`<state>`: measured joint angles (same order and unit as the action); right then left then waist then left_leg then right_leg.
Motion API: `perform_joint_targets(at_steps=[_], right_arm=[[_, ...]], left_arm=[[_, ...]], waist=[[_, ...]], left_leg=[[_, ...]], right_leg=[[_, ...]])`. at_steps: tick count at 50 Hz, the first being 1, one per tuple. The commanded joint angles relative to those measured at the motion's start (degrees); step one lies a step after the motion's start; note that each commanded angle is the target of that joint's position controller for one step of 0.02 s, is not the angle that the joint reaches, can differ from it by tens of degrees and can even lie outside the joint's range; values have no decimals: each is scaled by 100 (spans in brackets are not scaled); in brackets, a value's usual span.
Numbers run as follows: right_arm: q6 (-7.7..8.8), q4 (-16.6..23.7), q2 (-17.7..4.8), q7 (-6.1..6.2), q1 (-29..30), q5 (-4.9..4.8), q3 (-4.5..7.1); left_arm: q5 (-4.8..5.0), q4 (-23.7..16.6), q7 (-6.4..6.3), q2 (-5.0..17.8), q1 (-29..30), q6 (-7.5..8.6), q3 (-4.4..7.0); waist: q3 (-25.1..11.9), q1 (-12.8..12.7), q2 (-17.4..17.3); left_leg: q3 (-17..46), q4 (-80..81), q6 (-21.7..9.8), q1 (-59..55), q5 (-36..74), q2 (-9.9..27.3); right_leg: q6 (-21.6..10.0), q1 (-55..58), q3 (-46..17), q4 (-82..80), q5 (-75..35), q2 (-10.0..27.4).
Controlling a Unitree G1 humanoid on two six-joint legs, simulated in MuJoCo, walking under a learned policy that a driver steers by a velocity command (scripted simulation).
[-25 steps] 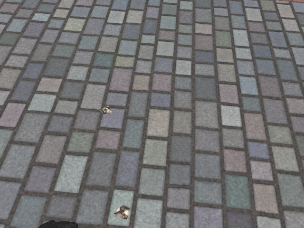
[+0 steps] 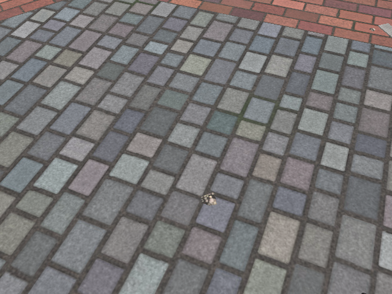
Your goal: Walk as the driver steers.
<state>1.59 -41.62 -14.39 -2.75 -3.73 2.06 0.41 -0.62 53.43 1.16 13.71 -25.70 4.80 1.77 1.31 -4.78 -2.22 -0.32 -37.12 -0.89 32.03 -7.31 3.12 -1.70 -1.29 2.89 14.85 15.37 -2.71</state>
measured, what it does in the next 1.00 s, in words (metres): walks ahead, turning right: left foot, then right foot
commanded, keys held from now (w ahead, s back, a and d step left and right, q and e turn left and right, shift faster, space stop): w+e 1.00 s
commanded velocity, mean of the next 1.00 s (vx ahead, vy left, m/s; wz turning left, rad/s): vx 0.50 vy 0.00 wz -0.49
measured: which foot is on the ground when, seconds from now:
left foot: up 0.00-0.06, down 0.08-0.62, up 0.64-1.00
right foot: down 0.00-0.08, up 0.10-0.58, down 0.60-1.00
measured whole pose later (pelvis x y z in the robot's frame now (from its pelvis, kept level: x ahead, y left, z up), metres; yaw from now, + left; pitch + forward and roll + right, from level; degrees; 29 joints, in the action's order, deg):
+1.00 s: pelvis +0.49 -0.11 +0.00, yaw -34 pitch +2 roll +0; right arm 0.9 -42.3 -14.9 -1.3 -4.2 2.2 1.9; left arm -0.3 49.5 0.3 15.5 -23.8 2.5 4.0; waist 2.4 -4.4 -2.2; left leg 2.1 -42.2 3.2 37.4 -3.6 5.4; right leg -6.9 -2.2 -7.5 16.6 14.9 -8.7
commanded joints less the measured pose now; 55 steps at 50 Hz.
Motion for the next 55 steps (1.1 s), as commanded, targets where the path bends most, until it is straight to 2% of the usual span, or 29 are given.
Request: perform_joint_targets(at_steps=[1, 3, 4, 5, 6, 7, 8, 9, 10, 15, 19, 24, 27, 28, 29, 30, 31, 32, 33, 34, 35, 36, 37, 39, 41, 46, 51, 53, 55], right_arm=[[142, 400, -463, 83, 166, -26, 100], [243, 66, -653, 188, -793, 53, 204], [311, -130, -1012, 271, -1687, 168, 323], [312, -110, -1580, 335, -2164, 262, 443], [207, -171, -1566, 337, -2120, 62, 488], [187, -95, -1037, 317, -1640, 3, 359], [230, -75, -693, 294, -1292, -37, 276], [271, -78, -504, 293, -1111, -25, 230], [314, -135, -424, 317, -1102, -38, 209], [489, -418, -488, 331, -1458, -116, 282], [465, -617, -443, 337, -1650, -95, 283], [408, -856, -702, 385, -2008, -89, 357], [300, -964, -897, 434, -2072, -75, 399], [242, -989, -996, 446, -2076, -69, 423], [180, -986, -1072, 447, -2070, -76, 440], [149, -909, -1064, 435, -1999, -76, 430], [183, -569, -514, 359, -2176, -159, 304], [246, -223, -652, 289, -1789, -123, 350], [285, -87, -797, 267, -1081, -92, 376], [356, -81, -674, 255, -1088, -146, 319], [360, -190, -642, 269, -1217, -118, 322], [263, -243, -624, 274, -1347, -4, 327], [157, -266, -564, 263, -1564, 61, 309], [16, -220, -501, 231, -1470, 92, 306], [-22, -83, -476, 202, -1048, 77, 302], [-12, 281, -461, 173, 86, 32, 263], [88, 589, -504, 129, 819, -33, 204], [136, 603, -614, 141, 643, -54, 221], [194, 363, -816, 217, -211, -72, 305]], left_arm=[[-10, -230, -36, 1077, 77, 18, 242], [24, -188, -48, 1032, 114, -13, 232], [56, -300, -42, 836, 183, 9, 175], [161, -560, -48, 177, -62, 10, 32], [73, -486, -105, 663, -256, -80, 173], [5, -439, -108, 809, 11, -146, 237], [0, -447, -55, 653, 261, -162, 220], [-5, -424, -25, 570, 347, -205, 228], [-78, -421, 15, 551, 361, -273, 246], [-130, -652, 170, 308, 951, -443, 232], [-122, -983, 275, 183, 1795, -434, 149], [-159, -1344, 354, 221, 2624, -427, 76], [-190, -1369, 297, 346, 2483, -433, 129], [-191, -1287, 263, 428, 2135, -419, 176], [-196, -1114, 215, 548, 1522, -375, 252], [-250, -800, 127, 789, 558, -331, 385], [-288, -772, 27, 1475, 184, -348, 582], [-86, -921, 1, 1790, 250, -405, 642], [-20, -833, -43, 1629, 333, -454, 608], [21, -790, -84, 1347, 620, -439, 539], [18, -812, -101, 1094, 899, -399, 471], [72, -841, -109, 909, 1159, -366, 410], [71, -880, -101, 883, 1206, -309, 388], [92, -823, -68, 898, 1057, -191, 388], [60, -785, -70, 1005, 848, -157, 413], [57, -675, -77, 1036, 233, -164, 426], [-14, -626, -150, 1111, -148, -178, 435], [-34, -684, -197, 1204, -4, -176, 456], [-44, -784, -185, 1322, 349, -155, 480]], waist=[[101, 342, 720], [-319, 803, 424], [-936, 1182, 1], [-1562, 1176, -1108], [-1628, 1078, -1138], [-832, 879, -509], [-303, 766, -337], [-112, 643, -350], [-13, 542, -447], [63, 437, -219], [277, 539, -218], [456, 721, -186], [231, 575, -299], [-3, 410, -348], [-377, 156, -311], [-908, -290, -18], [-1542, -214, 1065], [-1924, -133, 1288], [-1169, -218, 514], [-511, 33, 349], [-173, 322, 115], [-60, 556, 50], [-173, 670, 339], [-198, 710, 304], [-63, 600, 320], [110, 173, 514], [140, -61, 590], [121, 104, 662], [-144, 531, 678]], left_leg=[[-219, 439, -83, -806, -119, -218], [-204, 1104, -249, -2222, -104, -361], [562, 1273, -468, -3481, -553, 386], [2636, 1744, -800, -4831, -1276, 2035], [3704, 2176, -1162, -4459, -1671, 2355], [2988, 2248, -1074, -3865, -1908, 2047], [2231, 2440, -973, -3259, -1472, 1741], [1655, 2597, -802, -2914, -945, 1489], [1240, 2666, -722, -2693, -422, 1342], [151, 2845, -771, -2784, 1052, 1245], [-585, 2872, -714, -2781, 1320, 1052], [-1051, 2708, -627, -3218, 1915, 1233], [-1349, 1807, -519, -3714, 4075, 1286], [-1419, 1136, -507, -3801, 4808, 1288], [-1468, 151, -479, -3665, 4868, 1267], [-1545, -1291, -310, -2880, 3872, 1153], [-1526, -3313, -6, -700, 345, 608], [-479, -4572, 194, 676, -2496, -405], [152, -4530, 130, 1266, -1894, -33], [127, -4029, 90, 1138, -1344, 201], [144, -3477, 86, 744, -1160, 373], [167, -3200, 134, 355, -1072, 441], [170, -3034, 211, 0, -1089, 454], [99, -2728, 333, -49, -1030, 423], [26, -2260, 412, 195, -608, 403], [88, -938, 453, 748, 357, 241], [108, -6, 330, 586, 480, -74], [193, 391, 210, 6, 278, -169], [100, 719, 30, -1417, -170, -432]], right_leg=[[-784, -425, -1136, -60, -2549, 1492], [-602, -607, -942, 1146, -3082, 1176], [-466, -1302, -682, 2447, -2266, 817], [-232, -2910, -169, 4188, 645, 72], [-300, -3469, -458, 5082, 1471, -4], [-361, -3654, -684, 5318, 1073, 338], [-335, -3623, -657, 5182, 658, 525], [-294, -3451, -617, 5014, 409, 638], [-233, -3325, -596, 4925, 296, 705], [-73, -3779, -474, 4815, -482, 773], [-16, -3855, -226, 3688, -1299, 752], [-294, -3399, 300, 2419, -1253, 599], [-621, -2824, 611, 2135, -473, 180], [-761, -2393, 677, 2058, -161, -41], [-919, -1662, 658, 1828, -39, -262], [-1137, -284, 308, 1425, -135, -214], [-1730, 1558, -2078, 1249, 658, 1414], [-2298, 2046, -4716, 300, 140, 2343], [-2082, 1666, -3813, 159, -314, 2110], [-1892, 819, -3061, 107, -897, 1959], [-1620, 138, -2533, 38, -1529, 1611], [-1418, -336, -2104, -66, -1860, 1286], [-1495, -641, -1971, -98, -2281, 1238], [-1538, -846, -1777, -156, -2532, 1043], [-1452, -922, -1761, -299, -2204, 898], [-1256, -399, -2008, -294, -1917, 847], [-1174, 129, -2280, 158, -2690, 969], [-1007, 80, -2451, 375, -2885, 1033], [-764, -337, -2447, 1021, -3608, 891]])
Velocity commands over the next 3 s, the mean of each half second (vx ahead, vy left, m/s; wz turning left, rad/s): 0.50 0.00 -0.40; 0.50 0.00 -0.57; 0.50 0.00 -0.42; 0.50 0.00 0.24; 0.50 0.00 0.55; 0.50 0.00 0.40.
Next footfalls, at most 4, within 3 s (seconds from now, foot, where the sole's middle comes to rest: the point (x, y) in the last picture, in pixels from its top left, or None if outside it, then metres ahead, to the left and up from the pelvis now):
0.08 left None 0.19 0.11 -0.78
0.60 right None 0.43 -0.14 -0.78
1.14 left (263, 215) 0.78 -0.15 -0.78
1.64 right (350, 217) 0.79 -0.47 -0.78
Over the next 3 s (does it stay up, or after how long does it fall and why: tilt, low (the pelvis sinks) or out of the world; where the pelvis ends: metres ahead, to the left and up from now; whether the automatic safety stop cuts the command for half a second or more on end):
stays up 1.37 -0.67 0.01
